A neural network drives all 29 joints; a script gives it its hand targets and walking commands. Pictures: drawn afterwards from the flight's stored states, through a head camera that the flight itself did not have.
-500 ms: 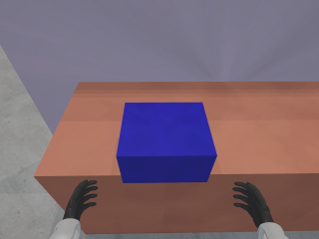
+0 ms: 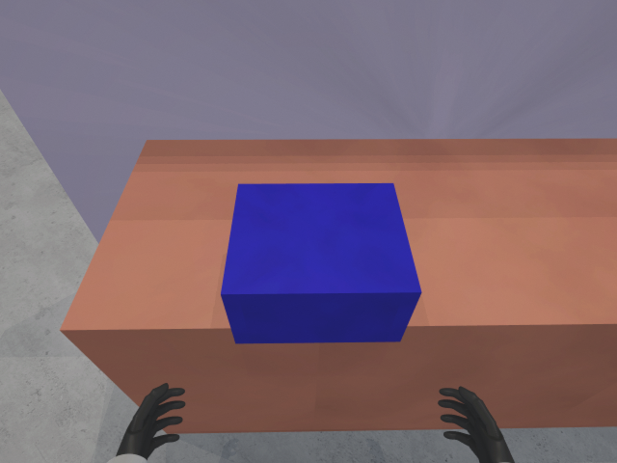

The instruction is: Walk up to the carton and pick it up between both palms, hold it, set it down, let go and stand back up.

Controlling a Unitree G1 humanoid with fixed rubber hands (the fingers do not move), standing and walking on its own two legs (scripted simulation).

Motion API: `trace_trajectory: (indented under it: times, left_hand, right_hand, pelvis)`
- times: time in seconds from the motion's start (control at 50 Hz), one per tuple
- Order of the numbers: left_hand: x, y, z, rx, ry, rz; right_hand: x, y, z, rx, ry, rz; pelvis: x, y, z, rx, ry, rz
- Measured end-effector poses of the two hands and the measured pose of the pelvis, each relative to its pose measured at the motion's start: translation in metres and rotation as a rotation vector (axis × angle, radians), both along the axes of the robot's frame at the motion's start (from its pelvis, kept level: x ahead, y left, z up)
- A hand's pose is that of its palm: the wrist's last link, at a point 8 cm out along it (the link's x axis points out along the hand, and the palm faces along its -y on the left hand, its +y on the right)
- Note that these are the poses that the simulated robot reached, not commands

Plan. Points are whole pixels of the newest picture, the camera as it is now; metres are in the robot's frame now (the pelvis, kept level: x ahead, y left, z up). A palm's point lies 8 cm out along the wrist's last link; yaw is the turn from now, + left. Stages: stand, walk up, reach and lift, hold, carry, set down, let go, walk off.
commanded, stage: set down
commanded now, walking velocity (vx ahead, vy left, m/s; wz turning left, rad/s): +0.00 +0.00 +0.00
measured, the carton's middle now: (317, 260) +0.44 +0.00 -0.04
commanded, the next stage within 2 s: let go in 0.10 s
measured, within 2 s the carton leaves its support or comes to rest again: neither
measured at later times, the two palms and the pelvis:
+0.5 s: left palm (139, 458) +0.16 +0.23 -0.08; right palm out of the picture +0.15 -0.22 -0.08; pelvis -0.01 +0.00 +0.00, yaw +0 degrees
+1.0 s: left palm out of the picture +0.08 +0.25 -0.11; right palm out of the picture +0.07 -0.25 -0.12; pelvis +0.00 +0.00 -0.01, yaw +1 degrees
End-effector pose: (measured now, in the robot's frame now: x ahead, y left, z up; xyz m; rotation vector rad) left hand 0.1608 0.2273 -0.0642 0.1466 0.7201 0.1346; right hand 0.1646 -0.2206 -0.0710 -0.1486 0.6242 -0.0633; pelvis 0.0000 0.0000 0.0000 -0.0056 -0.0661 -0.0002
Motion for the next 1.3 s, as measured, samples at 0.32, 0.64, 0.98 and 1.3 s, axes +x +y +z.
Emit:
trace_trajectory:
  times: [0.32, 0.64, 0.98, 1.3]
  left_hand:
    - [-0.002, 0.0, -0.009, 0.012, 0.077, -0.014]
    - [-0.005, 0.001, -0.009, 0.026, 0.095, -0.017]
    - [-0.077, 0.025, -0.047, 0.039, 0.256, 0.019]
    - [-0.138, 0.034, -0.068, 0.011, 0.437, 0.093]
  right_hand:
    - [-0.011, -0.007, -0.007, -0.039, 0.061, -0.009]
    - [-0.015, -0.003, -0.012, -0.041, 0.08, 0.008]
    - [-0.091, -0.035, -0.045, -0.107, 0.463, -0.073]
    - [-0.146, -0.013, -0.059, -0.088, 0.604, -0.108]
  pelvis:
    - [-0.003, 0.0, -0.001, 0.001, -0.002, -0.003]
    - [-0.007, 0.0, -0.002, 0.001, 0.002, -0.002]
    - [-0.003, 0.004, -0.006, -0.009, 0.074, 0.025]
    - [-0.006, 0.017, -0.004, -0.009, 0.064, 0.036]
